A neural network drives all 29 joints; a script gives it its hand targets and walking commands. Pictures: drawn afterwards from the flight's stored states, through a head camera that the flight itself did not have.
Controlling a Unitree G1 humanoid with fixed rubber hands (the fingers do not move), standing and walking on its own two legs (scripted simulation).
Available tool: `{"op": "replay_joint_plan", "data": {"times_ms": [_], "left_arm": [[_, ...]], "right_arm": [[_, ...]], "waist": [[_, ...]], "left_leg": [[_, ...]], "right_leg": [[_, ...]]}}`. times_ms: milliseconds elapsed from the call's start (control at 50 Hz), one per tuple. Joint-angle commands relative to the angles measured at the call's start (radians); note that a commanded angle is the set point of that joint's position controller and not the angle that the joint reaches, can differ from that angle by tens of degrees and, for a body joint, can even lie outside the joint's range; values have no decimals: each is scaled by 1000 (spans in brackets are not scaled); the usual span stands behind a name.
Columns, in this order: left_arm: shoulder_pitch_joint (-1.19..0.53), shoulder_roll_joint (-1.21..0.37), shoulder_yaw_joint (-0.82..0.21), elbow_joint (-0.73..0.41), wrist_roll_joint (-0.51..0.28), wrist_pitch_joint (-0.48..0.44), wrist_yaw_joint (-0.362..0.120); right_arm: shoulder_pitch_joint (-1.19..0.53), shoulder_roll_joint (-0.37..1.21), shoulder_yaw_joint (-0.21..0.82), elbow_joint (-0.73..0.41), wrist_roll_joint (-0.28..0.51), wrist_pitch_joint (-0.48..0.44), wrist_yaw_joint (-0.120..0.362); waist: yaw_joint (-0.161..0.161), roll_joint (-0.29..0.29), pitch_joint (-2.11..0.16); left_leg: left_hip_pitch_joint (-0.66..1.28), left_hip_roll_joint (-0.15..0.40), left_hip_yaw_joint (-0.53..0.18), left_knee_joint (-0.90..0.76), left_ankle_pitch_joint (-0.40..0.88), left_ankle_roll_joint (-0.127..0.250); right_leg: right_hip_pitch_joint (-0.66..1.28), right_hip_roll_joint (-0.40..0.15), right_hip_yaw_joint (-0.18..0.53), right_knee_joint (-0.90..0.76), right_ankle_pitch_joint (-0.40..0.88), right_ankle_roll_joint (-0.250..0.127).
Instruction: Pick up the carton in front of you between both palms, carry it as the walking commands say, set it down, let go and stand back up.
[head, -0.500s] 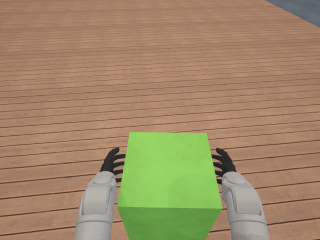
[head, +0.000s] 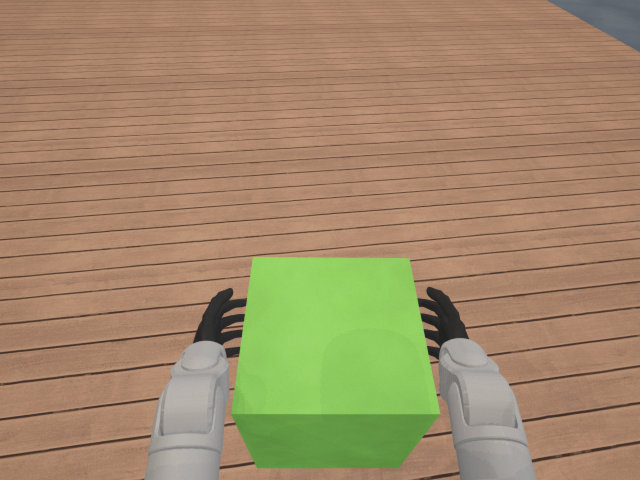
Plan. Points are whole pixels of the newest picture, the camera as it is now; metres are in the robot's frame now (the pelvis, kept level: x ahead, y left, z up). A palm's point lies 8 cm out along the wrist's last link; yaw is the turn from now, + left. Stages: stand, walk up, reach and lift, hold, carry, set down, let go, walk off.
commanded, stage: hold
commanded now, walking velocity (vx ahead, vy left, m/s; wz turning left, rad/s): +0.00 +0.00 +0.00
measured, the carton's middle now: (329, 368) +0.29 +0.01 -0.05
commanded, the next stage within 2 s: set down in 0.22 s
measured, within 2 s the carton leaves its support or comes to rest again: neither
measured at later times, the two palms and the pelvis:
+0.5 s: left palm (233, 328) +0.30 +0.14 +0.02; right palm (467, 359) +0.27 -0.16 +0.02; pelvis -0.04 +0.03 -0.01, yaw -7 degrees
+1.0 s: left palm (248, 371) +0.34 +0.14 -0.19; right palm (418, 377) +0.34 -0.16 -0.18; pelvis -0.06 +0.02 -0.11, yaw -8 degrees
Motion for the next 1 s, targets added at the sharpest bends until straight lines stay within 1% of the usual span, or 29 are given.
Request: {"op": "replay_joint_plan", "data": {"times_ms": [0,20,40,100,160,220,260,280,320,360,400,440,480,540,580,620,660,760,820,860,880,900,920,980], "left_arm": [[-420,-807,-536,-83,-222,-49,-200],[-413,-813,-536,-71,-214,-49,-197],[-399,-814,-527,-60,-202,-49,-194],[-393,-814,-488,-22,-172,-50,-189],[-415,-833,-481,-1,-168,-51,-195],[-451,-851,-490,9,-177,-53,-205],[-526,-850,-472,43,-177,-57,-212],[-569,-865,-459,71,-172,-62,-215],[-652,-890,-422,149,-161,-76,-223],[-748,-926,-376,250,-149,-97,-232],[-827,-947,-309,352,-120,-121,-235],[-860,-924,-216,437,-70,-144,-222],[-857,-861,-103,502,-7,-168,-197],[-813,-753,38,547,78,-217,-159],[-793,-694,93,560,118,-270,-137],[-781,-661,114,556,133,-335,-119],[-786,-667,77,542,127,-402,-108],[-871,-768,-124,502,54,-551,-114],[-945,-820,-268,439,-18,-601,-121],[-961,-833,-342,403,-54,-608,-120],[-961,-832,-363,388,-66,-606,-120],[-965,-828,-376,375,-75,-600,-124],[-959,-822,-383,368,-82,-592,-129],[-978,-796,-365,376,-89,-562,-155]], "right_arm": [[-351,817,450,-55,178,-50,178],[-366,821,456,-53,188,-51,183],[-379,824,467,-52,198,-51,189],[-421,828,472,-26,205,-53,205],[-450,839,460,3,203,-59,215],[-469,855,447,21,196,-66,218],[-514,849,409,72,168,-76,217],[-572,855,390,92,159,-86,222],[-646,859,339,173,129,-111,235],[-746,863,274,268,92,-146,252],[-823,852,189,372,42,-185,266],[-866,809,89,451,-16,-217,264],[-877,743,-16,504,-79,-236,250],[-848,650,-128,545,-147,-267,232],[-850,609,-157,553,-159,-303,228],[-856,588,-142,551,-139,-353,229],[-853,598,-100,554,-112,-412,233],[-875,688,49,577,-33,-555,236],[-929,752,176,525,32,-604,223],[-944,777,258,476,72,-613,206],[-950,781,290,455,89,-612,196],[-957,783,311,439,103,-606,189],[-956,791,330,430,113,-596,182],[-974,822,335,442,122,-559,170]], "waist": [[-34,21,-263],[-25,32,-271],[-11,31,-266],[10,18,-206],[8,9,-166],[-3,3,-154],[-11,-16,-131],[-12,-7,-125],[-16,-4,-123],[-22,6,-140],[-24,30,-147],[-28,49,-127],[-32,54,-106],[-22,56,-119],[-3,54,-165],[17,47,-242],[23,37,-316],[11,37,-586],[6,37,-847],[15,42,-1003],[20,43,-1056],[23,41,-1090],[32,38,-1109],[52,22,-1083]], "left_leg": [[452,-103,-144,51,331,3],[459,-106,-145,48,317,3],[477,-109,-142,46,292,4],[498,-111,-137,40,195,6],[529,-105,-135,41,132,6],[552,-101,-133,42,89,5],[517,-102,-127,48,12,-1],[523,-104,-126,53,-35,0],[490,-102,-131,65,-120,-4],[465,-95,-161,69,-236,-10],[417,-84,-191,67,-315,-19],[376,-78,-209,72,-354,-23],[320,-78,-210,89,-349,-20],[216,-79,-203,126,-290,-13],[148,-85,-193,174,-213,-7],[101,-94,-184,233,-106,-3],[71,-99,-177,290,-8,-3],[47,-111,-176,469,193,-2],[59,-109,-179,593,317,-1],[49,-111,-172,662,369,-5],[28,-115,-163,691,371,-8],[-9,-119,-153,715,357,-10],[-59,-124,-140,732,329,-13],[-268,-139,-100,771,196,-15]], "right_leg": [[-223,55,169,-112,391,-10],[-218,55,170,-112,388,-6],[-240,49,172,-123,356,-5],[-326,38,171,-149,220,-15],[-405,26,177,-173,122,-34],[-446,17,180,-185,70,-48],[-442,18,173,-183,-6,-58],[-479,17,169,-179,-56,-62],[-486,21,160,-151,-127,-68],[-503,25,153,-108,-189,-71],[-505,38,145,-53,-204,-72],[-533,50,139,-9,-201,-73],[-576,60,130,32,-184,-69],[-643,72,117,104,-143,-49],[-703,86,108,160,-102,-35],[-771,103,103,209,-47,-25],[-844,117,105,253,-10,-21],[-1056,149,100,385,32,-8],[-1170,161,91,479,72,12],[-1225,168,85,535,91,24],[-1244,169,83,560,95,29],[-1258,171,81,582,96,34],[-1261,172,80,601,94,38],[-1274,176,81,647,56,48]]}}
